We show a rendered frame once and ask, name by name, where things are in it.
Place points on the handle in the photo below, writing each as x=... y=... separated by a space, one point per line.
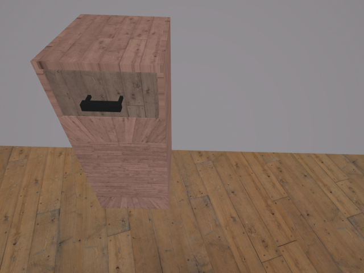
x=105 y=106

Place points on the drawer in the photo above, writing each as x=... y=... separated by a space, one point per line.
x=139 y=91

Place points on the cabinet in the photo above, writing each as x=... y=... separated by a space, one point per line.
x=126 y=160

